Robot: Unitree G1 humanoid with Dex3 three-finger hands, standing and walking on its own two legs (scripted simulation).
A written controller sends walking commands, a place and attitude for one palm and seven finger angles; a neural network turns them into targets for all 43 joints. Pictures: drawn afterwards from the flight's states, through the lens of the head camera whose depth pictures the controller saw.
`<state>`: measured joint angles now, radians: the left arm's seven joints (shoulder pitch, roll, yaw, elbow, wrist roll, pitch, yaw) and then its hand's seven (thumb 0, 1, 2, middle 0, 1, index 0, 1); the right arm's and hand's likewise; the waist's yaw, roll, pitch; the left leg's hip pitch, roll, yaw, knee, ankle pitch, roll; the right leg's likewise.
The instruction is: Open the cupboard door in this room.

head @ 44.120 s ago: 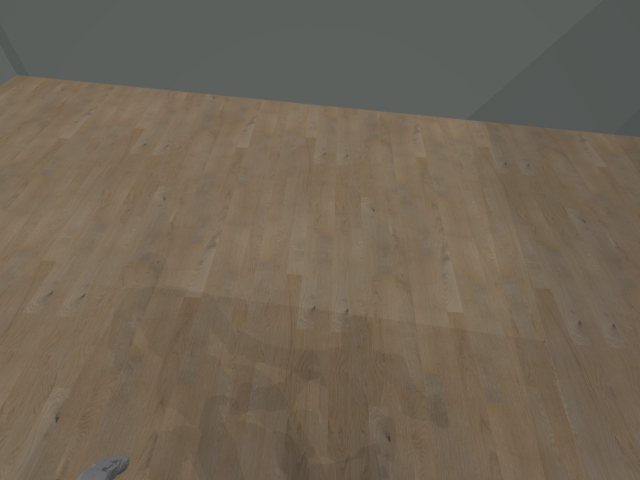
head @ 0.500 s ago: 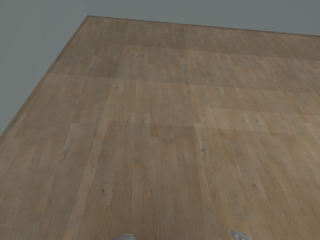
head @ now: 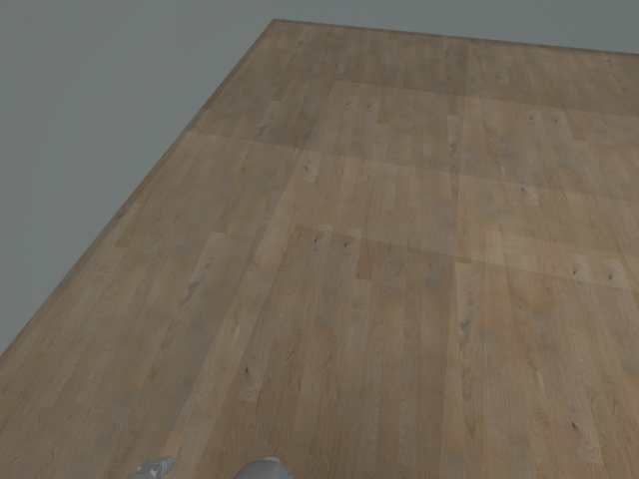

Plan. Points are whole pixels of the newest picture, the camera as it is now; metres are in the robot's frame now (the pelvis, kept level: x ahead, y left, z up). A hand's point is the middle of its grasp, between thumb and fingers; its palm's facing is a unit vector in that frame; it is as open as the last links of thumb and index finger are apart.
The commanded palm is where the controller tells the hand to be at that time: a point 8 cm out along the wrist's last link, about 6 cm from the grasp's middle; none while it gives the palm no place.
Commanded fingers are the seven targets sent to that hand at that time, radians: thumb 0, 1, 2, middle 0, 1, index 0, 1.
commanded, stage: turn to face it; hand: left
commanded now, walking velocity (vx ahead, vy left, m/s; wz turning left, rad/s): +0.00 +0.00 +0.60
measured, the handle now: out of the picture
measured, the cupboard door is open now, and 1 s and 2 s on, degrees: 48 48 48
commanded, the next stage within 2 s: none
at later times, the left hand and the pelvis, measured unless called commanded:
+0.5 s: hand out of the picture +0.03 +0.22 -0.17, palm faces +0.35 -0.90 -0.28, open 7.4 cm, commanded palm none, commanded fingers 0.00 0.90 0.90 -0.20 -0.30 -0.20 -0.30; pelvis +0.03 -0.02 -0.01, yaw +19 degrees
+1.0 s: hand out of the picture -0.01 +0.15 -0.19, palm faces +0.61 -0.76 -0.21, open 7.4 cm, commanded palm none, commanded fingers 0.00 0.90 0.90 -0.20 -0.30 -0.20 -0.30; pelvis +0.06 -0.04 -0.02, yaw +38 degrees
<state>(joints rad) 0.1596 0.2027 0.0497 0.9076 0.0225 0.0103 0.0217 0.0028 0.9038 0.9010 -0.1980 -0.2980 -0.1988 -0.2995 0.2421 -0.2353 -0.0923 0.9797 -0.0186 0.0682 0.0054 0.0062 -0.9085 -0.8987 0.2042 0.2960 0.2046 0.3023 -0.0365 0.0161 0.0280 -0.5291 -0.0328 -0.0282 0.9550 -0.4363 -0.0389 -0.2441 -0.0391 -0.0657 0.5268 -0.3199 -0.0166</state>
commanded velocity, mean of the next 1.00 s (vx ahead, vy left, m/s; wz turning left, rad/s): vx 0.00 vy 0.00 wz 0.60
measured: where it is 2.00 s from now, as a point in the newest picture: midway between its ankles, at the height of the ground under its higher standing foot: outside the picture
